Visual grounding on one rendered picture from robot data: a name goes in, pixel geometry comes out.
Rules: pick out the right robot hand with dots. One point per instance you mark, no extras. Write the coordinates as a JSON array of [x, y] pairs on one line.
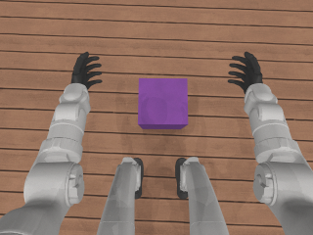
[[252, 71]]

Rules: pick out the robot left forearm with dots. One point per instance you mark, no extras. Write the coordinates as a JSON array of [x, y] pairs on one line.
[[64, 139]]

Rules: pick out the left robot shin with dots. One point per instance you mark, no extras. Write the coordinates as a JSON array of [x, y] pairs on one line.
[[128, 160]]

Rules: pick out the left robot foot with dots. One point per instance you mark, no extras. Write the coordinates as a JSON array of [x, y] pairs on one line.
[[138, 193]]

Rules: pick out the left robot upper arm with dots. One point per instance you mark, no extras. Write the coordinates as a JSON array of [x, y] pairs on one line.
[[51, 189]]

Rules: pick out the robot right forearm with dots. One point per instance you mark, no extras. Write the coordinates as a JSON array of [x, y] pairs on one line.
[[269, 128]]

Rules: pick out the carton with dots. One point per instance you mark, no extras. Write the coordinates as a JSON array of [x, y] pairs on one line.
[[163, 103]]

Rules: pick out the right robot upper arm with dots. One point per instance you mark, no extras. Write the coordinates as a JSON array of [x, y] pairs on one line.
[[287, 189]]

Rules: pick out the left robot hand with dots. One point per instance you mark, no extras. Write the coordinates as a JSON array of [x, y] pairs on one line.
[[80, 70]]

